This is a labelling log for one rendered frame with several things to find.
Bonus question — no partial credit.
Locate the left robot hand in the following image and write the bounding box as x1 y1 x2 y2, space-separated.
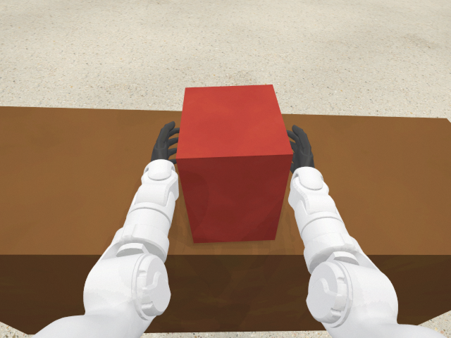
151 121 180 165

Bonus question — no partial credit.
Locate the right robot hand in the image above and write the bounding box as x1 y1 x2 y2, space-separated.
286 125 315 174

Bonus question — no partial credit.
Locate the carton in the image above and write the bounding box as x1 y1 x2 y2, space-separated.
176 84 293 243

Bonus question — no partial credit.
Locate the left robot upper arm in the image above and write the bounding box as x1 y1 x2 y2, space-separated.
31 253 171 338

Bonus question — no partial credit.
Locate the right robot forearm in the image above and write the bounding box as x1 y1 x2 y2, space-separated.
288 167 398 305

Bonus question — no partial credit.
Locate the left robot forearm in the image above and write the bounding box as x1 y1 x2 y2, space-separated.
83 159 179 306

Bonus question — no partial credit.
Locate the pedestal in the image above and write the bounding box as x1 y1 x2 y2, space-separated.
0 106 451 334

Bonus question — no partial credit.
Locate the right robot upper arm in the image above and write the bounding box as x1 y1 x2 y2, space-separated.
307 260 447 338

